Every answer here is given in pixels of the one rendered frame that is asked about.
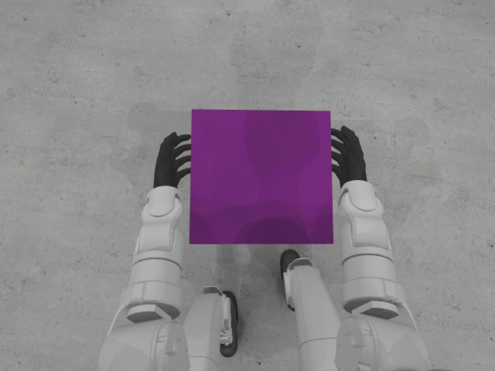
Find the carton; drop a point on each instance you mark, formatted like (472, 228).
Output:
(261, 177)

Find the robot left shin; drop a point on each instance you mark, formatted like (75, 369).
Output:
(224, 338)

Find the left robot foot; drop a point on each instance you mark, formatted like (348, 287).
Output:
(226, 349)

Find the left robot upper arm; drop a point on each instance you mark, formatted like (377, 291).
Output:
(157, 345)

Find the right robot upper arm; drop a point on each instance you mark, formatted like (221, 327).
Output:
(368, 343)

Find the left robot forearm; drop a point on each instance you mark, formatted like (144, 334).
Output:
(154, 290)

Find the right robot hand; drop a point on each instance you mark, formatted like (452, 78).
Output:
(351, 160)

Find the left robot hand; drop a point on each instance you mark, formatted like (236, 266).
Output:
(167, 165)

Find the right robot forearm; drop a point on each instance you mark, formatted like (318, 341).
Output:
(370, 284)

